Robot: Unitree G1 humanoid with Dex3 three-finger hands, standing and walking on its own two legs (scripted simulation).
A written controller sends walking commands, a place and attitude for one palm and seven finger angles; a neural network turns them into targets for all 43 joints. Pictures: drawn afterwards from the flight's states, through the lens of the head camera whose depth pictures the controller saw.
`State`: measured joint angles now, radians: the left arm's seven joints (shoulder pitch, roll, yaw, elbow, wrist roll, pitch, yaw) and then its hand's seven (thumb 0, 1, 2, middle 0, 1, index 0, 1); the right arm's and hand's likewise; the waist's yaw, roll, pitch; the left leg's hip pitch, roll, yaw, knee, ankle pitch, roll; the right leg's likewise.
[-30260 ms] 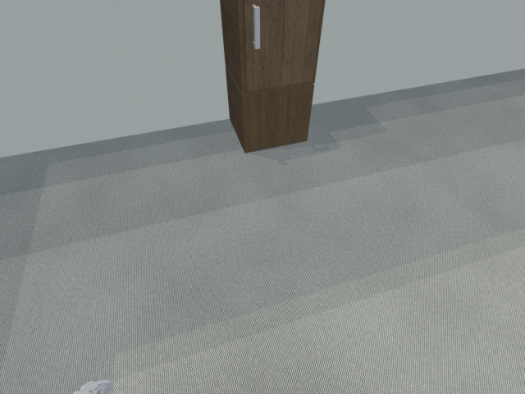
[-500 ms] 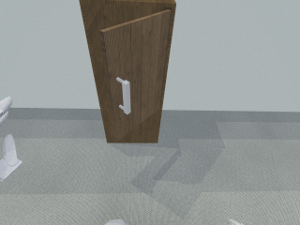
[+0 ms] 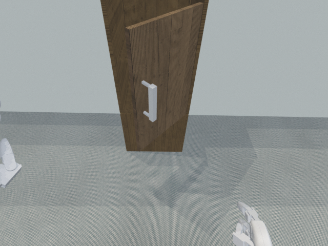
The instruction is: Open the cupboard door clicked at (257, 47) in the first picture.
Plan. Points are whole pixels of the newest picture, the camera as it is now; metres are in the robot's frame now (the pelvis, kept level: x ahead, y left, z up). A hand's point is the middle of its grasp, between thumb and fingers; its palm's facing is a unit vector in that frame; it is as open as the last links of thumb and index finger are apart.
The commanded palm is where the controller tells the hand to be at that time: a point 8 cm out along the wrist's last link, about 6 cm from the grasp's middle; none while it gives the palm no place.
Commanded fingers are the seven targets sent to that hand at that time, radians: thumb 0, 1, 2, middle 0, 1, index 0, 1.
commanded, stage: stop stepping back and stand still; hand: left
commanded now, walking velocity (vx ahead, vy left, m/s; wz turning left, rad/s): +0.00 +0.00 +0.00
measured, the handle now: (148, 101) +0.62 +0.10 -0.03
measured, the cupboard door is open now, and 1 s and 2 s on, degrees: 47 47 47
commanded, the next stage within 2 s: let the arm hang, fingers relaxed in 0.60 s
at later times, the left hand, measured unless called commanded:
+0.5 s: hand (0, 180) +0.18 +0.30 +0.16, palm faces +0.41 -0.77 -0.48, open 7.4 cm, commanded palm +0.12 +0.33 +0.18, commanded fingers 0.00 0.90 0.90 -0.20 -0.30 -0.20 -0.30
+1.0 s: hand out of the picture +0.04 +0.18 -0.16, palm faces -0.07 -0.98 -0.19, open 7.4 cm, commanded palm none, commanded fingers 0.00 0.90 0.90 -0.20 -0.30 -0.20 -0.30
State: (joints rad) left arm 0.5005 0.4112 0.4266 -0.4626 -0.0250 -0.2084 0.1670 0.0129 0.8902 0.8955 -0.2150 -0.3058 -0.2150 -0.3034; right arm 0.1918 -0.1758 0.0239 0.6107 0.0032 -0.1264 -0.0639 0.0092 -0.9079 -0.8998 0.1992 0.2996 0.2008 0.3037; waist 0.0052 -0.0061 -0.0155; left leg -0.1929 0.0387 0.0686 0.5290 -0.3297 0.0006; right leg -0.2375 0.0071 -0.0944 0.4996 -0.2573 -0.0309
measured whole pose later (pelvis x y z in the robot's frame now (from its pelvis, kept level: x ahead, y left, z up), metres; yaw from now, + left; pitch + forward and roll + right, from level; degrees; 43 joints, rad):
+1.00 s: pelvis -0.04 +0.01 +0.00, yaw +1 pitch +0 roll +1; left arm 0.26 0.20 -0.04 0.81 0.03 0.05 -0.01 0.01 0.91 0.89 -0.21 -0.30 -0.20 -0.30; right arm 0.19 -0.28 0.00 0.91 -0.03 0.01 0.01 0.01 -0.91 -0.90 0.20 0.30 0.20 0.30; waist -0.03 -0.02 0.07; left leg -0.24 -0.01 0.08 0.50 -0.26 0.02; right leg -0.32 -0.04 -0.08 0.54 -0.22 -0.02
